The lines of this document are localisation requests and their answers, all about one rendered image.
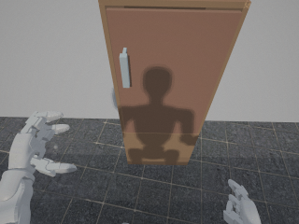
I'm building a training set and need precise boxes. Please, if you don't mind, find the handle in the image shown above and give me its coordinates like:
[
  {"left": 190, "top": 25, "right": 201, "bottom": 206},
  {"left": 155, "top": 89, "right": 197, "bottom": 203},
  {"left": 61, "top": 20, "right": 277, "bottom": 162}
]
[{"left": 119, "top": 48, "right": 130, "bottom": 88}]

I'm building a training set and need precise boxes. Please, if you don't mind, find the left robot hand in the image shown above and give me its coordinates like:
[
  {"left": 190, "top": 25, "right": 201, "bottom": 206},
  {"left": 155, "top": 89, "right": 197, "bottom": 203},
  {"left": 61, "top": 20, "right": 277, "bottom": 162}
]
[{"left": 8, "top": 111, "right": 77, "bottom": 177}]

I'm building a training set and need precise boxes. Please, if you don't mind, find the cupboard door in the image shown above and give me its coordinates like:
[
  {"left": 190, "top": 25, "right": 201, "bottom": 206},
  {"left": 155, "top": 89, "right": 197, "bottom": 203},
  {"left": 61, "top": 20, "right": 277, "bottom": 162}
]
[{"left": 106, "top": 7, "right": 243, "bottom": 134}]

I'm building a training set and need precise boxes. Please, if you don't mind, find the right robot hand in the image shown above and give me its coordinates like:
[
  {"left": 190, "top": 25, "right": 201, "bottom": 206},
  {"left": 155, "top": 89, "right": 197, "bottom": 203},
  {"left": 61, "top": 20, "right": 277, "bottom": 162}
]
[{"left": 223, "top": 179, "right": 262, "bottom": 224}]

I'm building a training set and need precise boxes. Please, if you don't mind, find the left robot forearm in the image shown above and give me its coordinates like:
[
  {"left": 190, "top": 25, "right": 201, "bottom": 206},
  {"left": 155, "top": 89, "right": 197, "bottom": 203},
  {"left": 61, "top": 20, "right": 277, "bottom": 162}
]
[{"left": 0, "top": 169, "right": 36, "bottom": 224}]

